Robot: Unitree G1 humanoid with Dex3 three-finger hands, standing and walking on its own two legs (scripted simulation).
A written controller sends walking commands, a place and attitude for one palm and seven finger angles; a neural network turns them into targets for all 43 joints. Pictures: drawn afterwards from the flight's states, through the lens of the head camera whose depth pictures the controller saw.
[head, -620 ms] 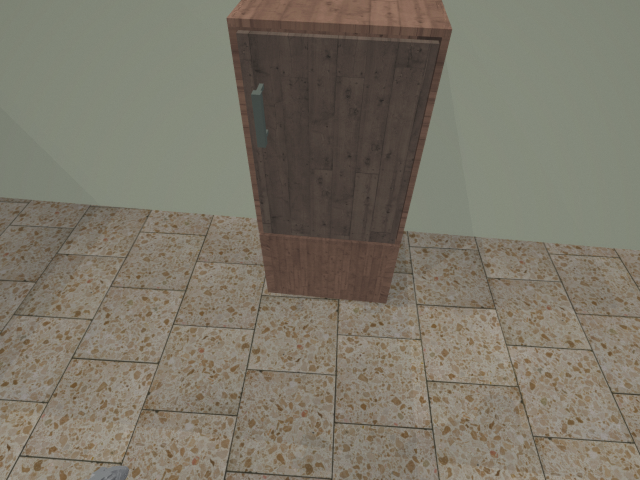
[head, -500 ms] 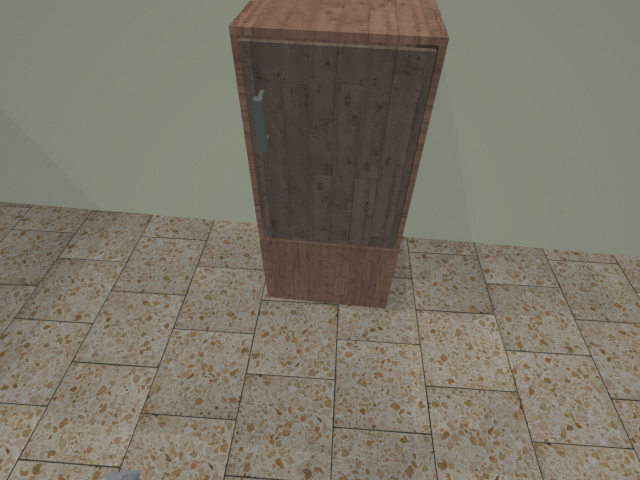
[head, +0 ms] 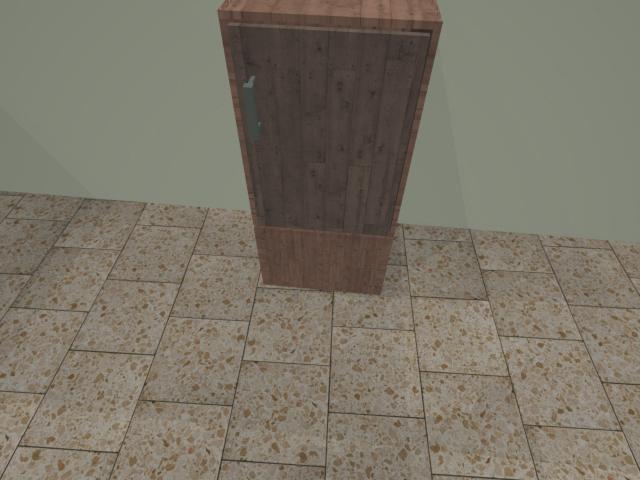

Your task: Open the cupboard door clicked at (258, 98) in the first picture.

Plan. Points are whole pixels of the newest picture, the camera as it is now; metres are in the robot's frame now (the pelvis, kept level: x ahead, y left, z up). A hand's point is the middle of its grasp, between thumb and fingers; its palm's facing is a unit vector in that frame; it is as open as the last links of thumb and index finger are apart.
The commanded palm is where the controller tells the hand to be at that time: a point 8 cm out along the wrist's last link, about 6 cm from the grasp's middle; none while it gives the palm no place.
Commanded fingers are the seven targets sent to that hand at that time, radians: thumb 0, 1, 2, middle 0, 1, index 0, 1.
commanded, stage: stand and wait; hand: left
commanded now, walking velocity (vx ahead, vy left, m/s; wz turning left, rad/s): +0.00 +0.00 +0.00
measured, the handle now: (253, 108) +0.87 +0.21 +0.01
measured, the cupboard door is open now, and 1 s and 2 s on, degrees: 0 0 0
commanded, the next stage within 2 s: look at it before walking up in 0.20 s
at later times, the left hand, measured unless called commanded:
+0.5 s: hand out of the picture +0.09 +0.24 -0.15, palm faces -0.02 -0.94 -0.33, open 7.4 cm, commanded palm none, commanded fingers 0.00 0.90 0.90 -0.20 -0.30 -0.20 -0.30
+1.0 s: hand out of the picture +0.08 +0.24 -0.15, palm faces -0.02 -0.94 -0.34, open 7.4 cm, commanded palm none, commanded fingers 0.00 0.90 0.90 -0.20 -0.30 -0.20 -0.30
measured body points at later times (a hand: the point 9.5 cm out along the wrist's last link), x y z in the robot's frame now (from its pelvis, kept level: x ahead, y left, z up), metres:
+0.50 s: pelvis +0.01 -0.01 +0.00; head +0.01 -0.01 +0.45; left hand +0.09 +0.29 -0.13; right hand +0.09 -0.30 -0.13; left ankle +0.01 +0.12 -0.74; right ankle +0.01 -0.12 -0.74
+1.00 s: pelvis +0.01 -0.01 +0.00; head +0.01 -0.01 +0.45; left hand +0.08 +0.28 -0.13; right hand +0.09 -0.30 -0.13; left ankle +0.01 +0.12 -0.74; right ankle +0.01 -0.12 -0.74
